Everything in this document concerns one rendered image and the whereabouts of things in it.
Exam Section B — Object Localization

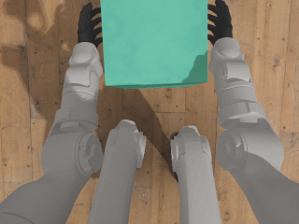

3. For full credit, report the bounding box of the left robot hand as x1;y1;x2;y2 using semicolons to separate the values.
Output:
78;2;103;48

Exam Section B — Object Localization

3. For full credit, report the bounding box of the carton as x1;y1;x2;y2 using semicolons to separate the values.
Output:
100;0;208;90

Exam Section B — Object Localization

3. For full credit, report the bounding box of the right robot upper arm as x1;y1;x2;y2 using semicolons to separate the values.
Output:
216;127;299;224

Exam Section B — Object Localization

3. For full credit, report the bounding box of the right robot forearm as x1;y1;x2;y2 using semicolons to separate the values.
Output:
208;37;284;160

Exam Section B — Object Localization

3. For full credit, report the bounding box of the robot right thigh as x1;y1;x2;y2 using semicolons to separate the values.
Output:
170;133;222;224

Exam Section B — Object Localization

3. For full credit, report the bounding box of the left robot upper arm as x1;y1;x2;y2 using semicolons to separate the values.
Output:
0;131;104;224

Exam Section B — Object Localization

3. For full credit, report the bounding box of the right robot hand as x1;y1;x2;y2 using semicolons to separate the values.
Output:
207;0;233;46

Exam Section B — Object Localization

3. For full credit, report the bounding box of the right robot foot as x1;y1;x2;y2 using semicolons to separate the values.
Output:
172;133;178;182

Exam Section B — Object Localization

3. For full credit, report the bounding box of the left robot forearm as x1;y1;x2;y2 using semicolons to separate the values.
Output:
41;42;104;165

